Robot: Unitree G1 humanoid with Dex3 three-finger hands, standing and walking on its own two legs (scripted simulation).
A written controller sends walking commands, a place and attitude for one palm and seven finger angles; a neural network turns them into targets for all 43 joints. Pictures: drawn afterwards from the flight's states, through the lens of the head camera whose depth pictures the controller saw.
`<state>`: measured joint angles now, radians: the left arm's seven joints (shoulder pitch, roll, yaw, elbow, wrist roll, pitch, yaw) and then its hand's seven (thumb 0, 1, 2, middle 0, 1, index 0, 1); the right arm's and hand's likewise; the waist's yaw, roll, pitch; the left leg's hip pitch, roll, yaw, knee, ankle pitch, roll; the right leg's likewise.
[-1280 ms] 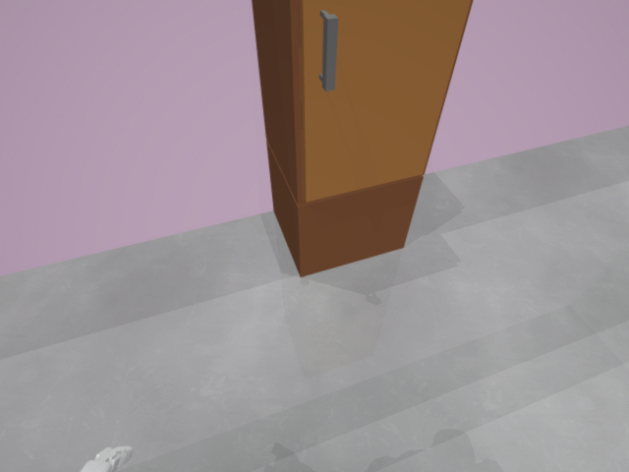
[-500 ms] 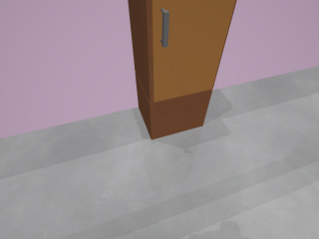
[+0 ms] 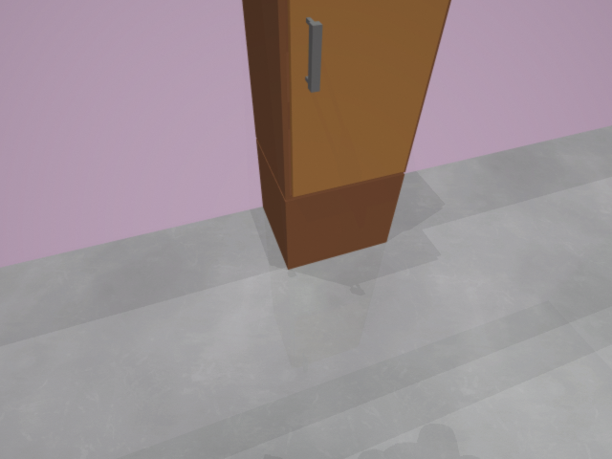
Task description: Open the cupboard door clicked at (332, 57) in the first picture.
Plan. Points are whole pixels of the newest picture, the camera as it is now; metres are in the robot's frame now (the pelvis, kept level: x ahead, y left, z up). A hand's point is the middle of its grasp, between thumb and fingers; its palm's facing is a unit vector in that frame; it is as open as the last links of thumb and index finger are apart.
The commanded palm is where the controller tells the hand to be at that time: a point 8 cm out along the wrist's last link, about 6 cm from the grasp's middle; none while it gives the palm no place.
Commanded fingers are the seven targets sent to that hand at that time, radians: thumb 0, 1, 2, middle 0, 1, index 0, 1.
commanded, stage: look at it before walking up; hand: left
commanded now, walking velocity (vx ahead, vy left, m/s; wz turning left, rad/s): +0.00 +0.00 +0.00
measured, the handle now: (311, 55) +0.94 +0.05 +0.11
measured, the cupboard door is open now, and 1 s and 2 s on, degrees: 0 0 0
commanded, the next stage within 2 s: walk to a spot facing it in 0.16 s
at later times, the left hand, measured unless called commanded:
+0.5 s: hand out of the picture +0.06 +0.23 -0.17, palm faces -0.07 -0.95 -0.30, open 7.4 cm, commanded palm none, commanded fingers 0.00 0.90 0.90 -0.20 -0.30 -0.20 -0.30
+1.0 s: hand out of the picture +0.06 +0.13 -0.16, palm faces -0.25 -0.93 -0.26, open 7.4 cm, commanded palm none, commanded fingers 0.00 0.90 0.90 -0.20 -0.30 -0.20 -0.30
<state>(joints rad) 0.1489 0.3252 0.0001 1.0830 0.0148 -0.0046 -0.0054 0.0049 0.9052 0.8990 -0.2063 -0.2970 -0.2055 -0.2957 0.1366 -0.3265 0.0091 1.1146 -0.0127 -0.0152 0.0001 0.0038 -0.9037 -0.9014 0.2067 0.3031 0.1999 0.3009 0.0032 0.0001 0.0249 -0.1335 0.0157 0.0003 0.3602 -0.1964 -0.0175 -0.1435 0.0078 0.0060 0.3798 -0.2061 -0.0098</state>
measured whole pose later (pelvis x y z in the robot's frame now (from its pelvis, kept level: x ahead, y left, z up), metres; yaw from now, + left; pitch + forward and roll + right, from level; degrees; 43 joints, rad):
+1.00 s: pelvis -0.03 -0.05 +0.00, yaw -20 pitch +1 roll +2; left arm 0.29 0.18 0.06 0.94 0.01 0.03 0.00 0.00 0.90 0.90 -0.21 -0.30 -0.21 -0.30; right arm 0.14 -0.26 -0.07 0.96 -0.02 0.06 -0.03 0.00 -0.91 -0.90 0.20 0.30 0.20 0.30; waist 0.04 0.02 0.05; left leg -0.48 0.04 -0.05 1.09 -0.30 -0.08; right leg -0.27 0.13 0.11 0.40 -0.13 -0.11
